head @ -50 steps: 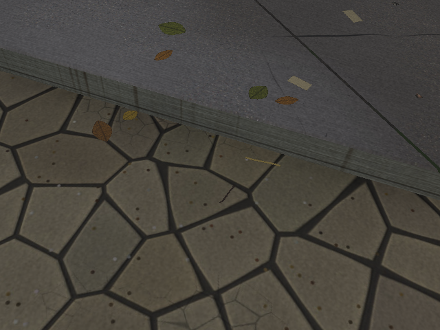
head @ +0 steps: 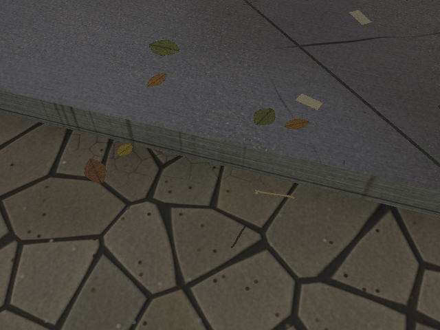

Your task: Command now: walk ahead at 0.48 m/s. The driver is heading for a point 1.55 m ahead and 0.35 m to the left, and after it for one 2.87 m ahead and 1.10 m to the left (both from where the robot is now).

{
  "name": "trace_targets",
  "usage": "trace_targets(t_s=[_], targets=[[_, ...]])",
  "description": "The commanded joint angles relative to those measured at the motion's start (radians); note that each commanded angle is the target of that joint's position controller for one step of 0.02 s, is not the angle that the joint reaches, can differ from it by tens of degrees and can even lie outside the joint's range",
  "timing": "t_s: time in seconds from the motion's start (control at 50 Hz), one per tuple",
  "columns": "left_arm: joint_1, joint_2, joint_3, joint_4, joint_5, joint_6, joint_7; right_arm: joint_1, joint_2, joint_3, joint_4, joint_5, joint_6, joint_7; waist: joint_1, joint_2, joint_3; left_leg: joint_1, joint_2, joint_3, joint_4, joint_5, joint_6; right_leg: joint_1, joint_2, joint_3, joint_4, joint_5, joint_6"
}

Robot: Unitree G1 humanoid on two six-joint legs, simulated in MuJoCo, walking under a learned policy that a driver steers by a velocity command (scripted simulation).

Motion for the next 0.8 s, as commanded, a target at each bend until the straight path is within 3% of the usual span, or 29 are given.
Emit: trace_targets(t_s=[0.02, 0.04, 0.06, 0.08, 0.1, 0.12, 0.14, 0.16, 0.18, 0.2, 0.22, 0.3, 0.4, 0.48, 0.54, 0.58, 0.6, 0.62, 0.64, 0.66, 0.68, 0.7, 0.72, 0.76, 0.8], targets=[[0.009, 0.089, 0.023, -0.058, -0.003, -0.022, 0.016, 0.003, -0.174, -0.032, -0.019, -0.001, -0.008, -0.01, 0.078, 0.125, 0.024, -0.058, 0.28, -0.06, 0.142, 0.994, 0.086, 0.145, 0.064, -0.028, -0.059, -0.05, -0.055], [0.129, 0.112, 0.035, -0.022, -0.004, -0.028, 0.024, -0.011, -0.185, -0.035, -0.02, -0.004, -0.003, -0.011, 0.127, 0.127, -0.043, -0.045, 0.273, -0.049, 0.282, 1.094, 0.074, 0.263, 0.092, -0.028, -0.081, -0.077, -0.075], [0.296, 0.132, 0.049, 0.031, -0.001, -0.037, 0.034, -0.031, -0.189, -0.036, -0.025, 0.001, 0.002, -0.01, 0.198, 0.108, -0.127, -0.107, 0.246, -0.025, 0.477, 1.042, 0.058, 0.465, 0.093, -0.022, -0.15, -0.036, -0.098], [0.457, 0.2, 0.071, 0.064, 0.024, -0.043, 0.047, -0.023, -0.16, -0.027, -0.048, 0.008, 0.003, -0.005, 0.244, 0.035, -0.234, -0.304, 0.204, -0.002, 0.755, 0.72, 0.047, 0.714, -0.089, 0.177, -0.168, -0.172, -0.142], [0.481, 0.28, 0.089, 0.061, 0.045, -0.039, 0.046, 0.108, -0.029, -0.005, -0.062, 0.035, 0.007, 0.007, 0.153, -0.191, -0.343, -0.676, 0.014, 0.024, 1.142, -0.145, 0.008, 0.96, -0.399, 0.702, -0.259, -0.26, -0.276], [0.416, 0.237, 0.088, 0.053, -0.001, -0.029, 0.034, 0.047, -0.154, -0.037, -0.052, 0.015, 0.013, 0.0, 0.164, -0.043, -0.309, -0.756, 0.027, -0.105, 1.23, -0.156, 0.032, 0.868, -0.376, 0.799, -0.364, -0.379, -0.274], [0.296, 0.177, 0.072, 0.032, -0.012, -0.031, 0.034, -0.045, -0.161, -0.044, -0.084, 0.013, 0.011, 0.002, 0.116, -0.025, -0.135, -0.787, 0.087, -0.103, 1.199, -0.049, 0.039, 0.702, -0.345, 0.609, -0.398, -0.387, -0.233], [0.243, 0.115, 0.057, 0.026, -0.01, -0.043, 0.031, -0.089, -0.142, -0.041, -0.092, 0.011, 0.007, 0.006, 0.097, 0.011, -0.052, -0.755, 0.125, -0.097, 1.14, 0.016, 0.04, 0.565, -0.3, 0.488, -0.446, -0.288, -0.201], [0.234, 0.088, 0.049, 0.034, -0.005, -0.055, 0.034, -0.098, -0.127, -0.043, -0.087, 0.004, 0.015, 0.009, 0.071, 0.009, -0.014, -0.71, 0.147, -0.099, 1.097, 0.041, 0.037, 0.484, -0.258, 0.389, -0.465, -0.194, -0.161], [0.245, 0.061, 0.039, 0.051, -0.006, -0.063, 0.039, -0.077, -0.111, -0.042, -0.082, -0.009, 0.03, 0.017, 0.044, -0.008, -0.006, -0.658, 0.16, -0.1, 1.061, 0.053, 0.026, 0.424, -0.225, 0.306, -0.481, -0.118, -0.132], [0.265, 0.056, 0.036, 0.062, -0.005, -0.074, 0.041, -0.069, -0.093, -0.041, -0.08, -0.012, 0.043, 0.024, 0.033, -0.014, -0.011, -0.636, 0.161, -0.096, 1.044, 0.06, 0.02, 0.406, -0.216, 0.257, -0.491, -0.069, -0.122], [0.339, 0.094, 0.044, 0.085, -0.011, -0.097, 0.045, -0.186, -0.086, -0.045, -0.13, -0.01, 0.071, 0.04, 0.031, -0.015, 0.024, -0.764, 0.181, -0.067, 0.976, 0.165, 0.002, 0.434, -0.193, 0.109, -0.524, 0.06, -0.095], [0.403, 0.083, 0.035, 0.098, -0.012, -0.093, 0.051, -0.382, -0.073, -0.034, -0.207, -0.001, 0.063, 0.054, 0.069, -0.021, 0.053, -0.815, 0.157, 0.007, 0.722, 0.335, -0.015, 0.489, -0.148, -0.037, -0.508, 0.261, -0.045], [0.481, 0.097, 0.034, 0.121, -0.011, -0.083, 0.068, -0.505, -0.062, -0.02, -0.261, -0.008, 0.061, 0.059, 0.106, -0.027, 0.061, -0.8, 0.121, 0.093, 0.536, 0.345, 0.01, 0.62, -0.181, -0.091, -0.469, 0.421, -0.038], [0.481, 0.125, 0.039, 0.124, -0.005, -0.068, 0.081, -0.478, -0.087, -0.029, -0.267, -0.013, 0.06, 0.056, 0.075, -0.058, 0.022, -0.72, 0.056, 0.139, 0.486, 0.228, 0.062, 0.721, -0.21, -0.134, -0.339, 0.767, -0.028], [0.453, 0.157, 0.05, 0.112, 0.003, -0.052, 0.088, -0.361, -0.118, -0.045, -0.238, -0.015, 0.06, 0.05, 0.016, -0.09, -0.048, -0.593, -0.004, 0.154, 0.477, 0.117, 0.113, 0.745, -0.226, -0.154, -0.139, 0.964, -0.031], [0.443, 0.17, 0.054, 0.1, 0.005, -0.043, 0.084, -0.268, -0.143, -0.059, -0.212, -0.017, 0.056, 0.047, -0.021, -0.091, -0.103, -0.484, -0.027, 0.139, 0.439, 0.08, 0.142, 0.717, -0.233, -0.15, 0.02, 0.923, -0.04], [0.418, 0.177, 0.058, 0.083, 0.0, -0.04, 0.075, -0.132, -0.181, -0.081, -0.173, -0.028, 0.049, 0.039, -0.093, -0.049, -0.167, -0.285, -0.016, 0.083, 0.338, 0.1, 0.181, 0.597, -0.218, -0.162, 0.261, 0.734, -0.027], [0.425, 0.114, 0.046, 0.037, -0.012, -0.046, 0.063, -0.06, -0.284, -0.115, -0.167, -0.037, 0.052, 0.023, -0.097, 0.101, -0.25, -0.024, 0.228, -0.251, 0.318, 0.011, 0.272, 0.286, -0.133, -0.165, 0.606, 0.168, 0.008], [0.388, 0.095, 0.049, -0.038, -0.019, -0.057, 0.045, -0.103, -0.345, -0.129, -0.188, -0.018, 0.064, 0.025, -0.039, 0.226, -0.293, 0.138, 0.42, -0.78, 0.178, 0.089, 0.416, -0.073, 0.089, -0.006, 0.884, -0.473, 0.044], [0.276, 0.129, 0.052, -0.061, -0.007, -0.071, 0.041, -0.124, -0.314, -0.122, -0.182, 0.004, 0.069, 0.02, -0.047, 0.061, -0.185, 0.07, 0.393, -0.659, 0.137, 0.108, 0.372, -0.182, 0.002, 0.141, 0.856, -0.366, 0.028], [0.266, 0.122, 0.048, -0.072, -0.018, -0.084, 0.037, -0.175, -0.265, -0.111, -0.186, 0.009, 0.067, 0.014, -0.01, 0.022, -0.092, -0.062, 0.369, -0.546, 0.11, 0.171, 0.328, -0.164, -0.036, 0.136, 0.765, -0.274, 0.026], [0.288, 0.119, 0.049, -0.056, -0.016, -0.084, 0.04, -0.22, -0.219, -0.099, -0.192, 0.006, 0.061, 0.011, 0.043, -0.037, -0.031, -0.174, 0.318, -0.454, 0.093, 0.289, 0.279, -0.105, -0.066, 0.13, 0.67, -0.243, 0.032], [0.32, 0.103, 0.047, -0.054, 0.02, -0.047, 0.038, -0.254, -0.185, -0.084, -0.2, 0.016, 0.042, 0.003, 0.093, -0.015, -0.03, -0.288, 0.237, -0.33, 0.082, 0.452, 0.241, 0.007, -0.087, 0.129, 0.567, -0.233, 0.066], [0.302, 0.089, 0.045, -0.074, 0.029, -0.016, 0.031, -0.22, -0.208, -0.086, -0.191, 0.023, 0.022, 0.005, 0.102, 0.01, -0.039, -0.321, 0.196, -0.283, 0.083, 0.555, 0.235, 0.021, -0.082, 0.106, 0.5, -0.219, 0.095]])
